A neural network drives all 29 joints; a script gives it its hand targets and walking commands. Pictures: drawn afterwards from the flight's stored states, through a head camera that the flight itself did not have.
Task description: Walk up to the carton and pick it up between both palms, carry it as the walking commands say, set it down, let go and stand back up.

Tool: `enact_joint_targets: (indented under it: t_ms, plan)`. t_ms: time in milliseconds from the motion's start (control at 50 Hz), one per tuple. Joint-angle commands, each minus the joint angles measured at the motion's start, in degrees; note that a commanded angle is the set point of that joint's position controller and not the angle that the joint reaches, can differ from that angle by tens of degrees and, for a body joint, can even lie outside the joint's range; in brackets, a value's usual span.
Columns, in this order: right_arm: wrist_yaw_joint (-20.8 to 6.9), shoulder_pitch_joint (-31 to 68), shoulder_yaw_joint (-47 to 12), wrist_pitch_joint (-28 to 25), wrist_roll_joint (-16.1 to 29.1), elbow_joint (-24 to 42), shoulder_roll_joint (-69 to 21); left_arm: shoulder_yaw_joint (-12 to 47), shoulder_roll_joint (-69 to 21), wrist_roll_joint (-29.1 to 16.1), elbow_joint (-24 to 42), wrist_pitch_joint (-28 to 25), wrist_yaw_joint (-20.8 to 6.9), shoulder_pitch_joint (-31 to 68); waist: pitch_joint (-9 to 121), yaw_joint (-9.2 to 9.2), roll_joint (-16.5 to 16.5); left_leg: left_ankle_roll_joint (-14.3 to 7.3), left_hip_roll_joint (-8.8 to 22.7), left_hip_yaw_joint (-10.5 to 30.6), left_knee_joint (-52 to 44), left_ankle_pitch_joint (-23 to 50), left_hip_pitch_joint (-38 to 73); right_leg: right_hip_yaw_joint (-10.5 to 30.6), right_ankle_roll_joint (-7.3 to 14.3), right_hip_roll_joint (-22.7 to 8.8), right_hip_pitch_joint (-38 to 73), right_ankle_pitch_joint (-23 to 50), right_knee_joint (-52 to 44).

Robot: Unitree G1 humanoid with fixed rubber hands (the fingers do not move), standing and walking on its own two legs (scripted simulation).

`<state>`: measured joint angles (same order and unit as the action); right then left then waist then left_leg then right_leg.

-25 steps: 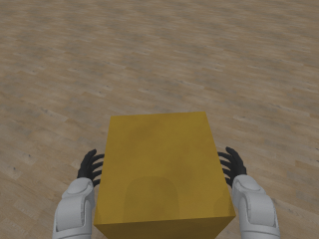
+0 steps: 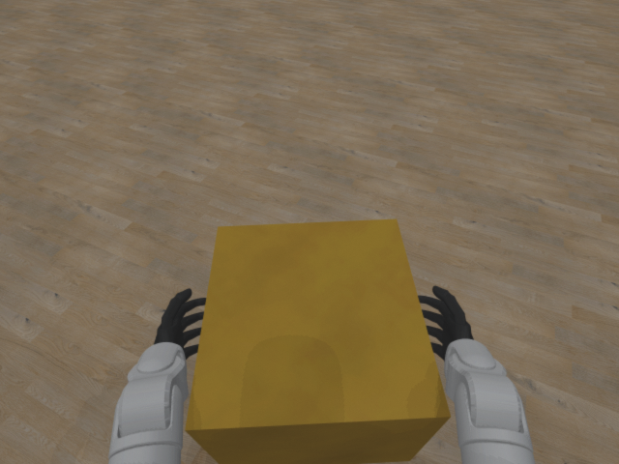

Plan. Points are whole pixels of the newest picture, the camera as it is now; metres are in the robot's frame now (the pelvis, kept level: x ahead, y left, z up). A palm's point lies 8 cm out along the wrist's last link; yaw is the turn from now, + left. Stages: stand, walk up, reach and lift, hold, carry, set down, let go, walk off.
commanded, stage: carry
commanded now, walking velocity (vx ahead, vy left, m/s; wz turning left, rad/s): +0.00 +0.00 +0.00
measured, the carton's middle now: (312, 342) +0.32 +0.01 -0.06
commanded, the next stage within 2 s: none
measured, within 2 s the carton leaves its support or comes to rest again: neither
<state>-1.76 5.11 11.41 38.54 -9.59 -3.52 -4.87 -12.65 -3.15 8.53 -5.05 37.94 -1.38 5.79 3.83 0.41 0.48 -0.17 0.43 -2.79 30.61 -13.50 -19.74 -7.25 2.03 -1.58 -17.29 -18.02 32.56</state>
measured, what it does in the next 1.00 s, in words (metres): stands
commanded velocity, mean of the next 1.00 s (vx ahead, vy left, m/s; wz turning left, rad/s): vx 0.00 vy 0.03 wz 0.00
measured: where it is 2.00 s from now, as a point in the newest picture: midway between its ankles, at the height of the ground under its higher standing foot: outside the picture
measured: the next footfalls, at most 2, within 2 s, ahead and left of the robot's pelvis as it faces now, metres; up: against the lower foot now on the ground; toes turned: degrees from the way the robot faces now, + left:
left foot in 1.32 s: +0.07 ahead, +0.22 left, +0.00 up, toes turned +6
right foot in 1.60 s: +0.02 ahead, +0.07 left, +0.00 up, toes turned -10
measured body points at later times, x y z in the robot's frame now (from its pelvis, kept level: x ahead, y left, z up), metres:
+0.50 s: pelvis +0.00 +0.00 +0.00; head +0.00 -0.01 +0.45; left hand +0.29 +0.19 +0.01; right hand +0.28 -0.19 +0.01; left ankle +0.02 +0.12 -0.73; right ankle -0.01 -0.09 -0.73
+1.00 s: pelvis +0.00 +0.00 +0.00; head +0.00 +0.00 +0.45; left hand +0.28 +0.18 +0.03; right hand +0.28 -0.19 +0.03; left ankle +0.02 +0.12 -0.73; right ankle -0.01 -0.09 -0.73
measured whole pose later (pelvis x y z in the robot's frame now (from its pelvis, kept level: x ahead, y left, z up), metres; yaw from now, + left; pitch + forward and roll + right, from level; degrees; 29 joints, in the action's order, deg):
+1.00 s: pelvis +0.00 +0.00 +0.00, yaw +0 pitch +3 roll +1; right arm -0.5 3.9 9.7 38.0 -6.0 0.1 -3.1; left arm -11.2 -2.5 5.3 -1.4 37.5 0.1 4.8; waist 2.9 -0.1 0.4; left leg 0.0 0.9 -3.6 31.3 -13.6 -20.2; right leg -7.0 2.0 -1.7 -18.0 -18.2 33.5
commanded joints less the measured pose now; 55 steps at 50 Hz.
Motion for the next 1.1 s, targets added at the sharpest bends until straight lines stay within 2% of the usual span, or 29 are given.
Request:
enact_joint_targets:
  t_ms: [0,900,940,960,980,1000,1020,1040,1080]
  plan:
    - [-9.0,23.5,-32.3,-2.8,11.2,4.0,-37.1,32.8,-37.7,-11.7,3.9,-1.7,-10.4,22.2,12.9,0.05,-0.3,-0.7,6.2,5.0,-3.2,11.3,4.6,6.9,-1.5,-7.1,5.4,12.7,-4.6]
    - [-10.2,26.1,-31.2,-7.2,10.9,-2.7,-36.8,31.2,-37.2,-11.0,-2.8,-6.3,-11.4,25.1,13.2,-0.15,-0.1,-0.5,6.5,4.1,-2.9,10.1,4.5,7.9,-1.6,-7.2,5.0,12.2,-4.4]
    - [-9.2,26.9,-37.7,-4.9,16.1,12.1,-41.9,37.6,-42.9,-16.3,12.5,-4.1,-10.3,26.2,14.0,-0.10,0.1,-0.1,5.4,3.6,-1.9,9.7,3.7,10.2,-2.2,-9.7,6.3,14.8,-5.7]
    - [-8.6,24.8,-40.1,-2.4,17.3,16.3,-43.5,39.6,-44.4,-17.2,17.0,-1.6,-9.5,24.2,15.0,-0.18,0.9,-0.1,4.7,3.3,-0.8,9.5,3.9,11.6,-2.0,-10.9,6.8,16.5,-6.2]
    - [-7.7,23.3,-46.6,1.2,21.7,29.1,-48.1,45.9,-49.1,-21.2,30.0,2.1,-8.4,22.6,16.1,-0.30,1.9,0.2,4.3,3.0,0.9,9.7,3.5,13.0,-1.6,-12.4,7.5,18.8,-6.4]
    - [-6.7,20.9,-48.6,5.4,22.8,33.4,-47.4,47.6,-48.7,-21.5,34.8,6.3,-7.0,19.1,17.0,-0.24,2.9,0.6,4.1,2.7,3.5,10.7,1.7,14.7,-0.7,-14.4,8.7,22.4,-5.8]
    - [-5.7,17.4,-48.8,9.5,22.6,34.9,-44.3,47.9,-46.3,-20.7,36.6,10.4,-5.7,14.3,17.7,-0.10,4.0,0.8,3.8,2.3,5.9,10.6,-0.6,16.6,0.8,-16.4,9.9,26.7,-5.2]
    - [-4.8,14.4,-48.6,13.2,22.4,36.7,-41.0,47.4,-43.2,-20.1,38.1,14.1,-4.5,10.3,17.5,0.03,5.9,1.1,3.3,1.8,8.0,6.8,-3.5,18.1,2.6,-18.6,11.2,32.2,-4.9]
    - [-3.4,8.5,-48.0,19.3,22.1,38.6,-36.6,46.7,-38.1,-19.6,40.0,20.0,-2.9,4.4,14.1,0.39,10.6,1.4,1.0,1.2,12.2,-12.2,-12.3,22.2,6.4,-23.0,14.5,39.5,-6.2]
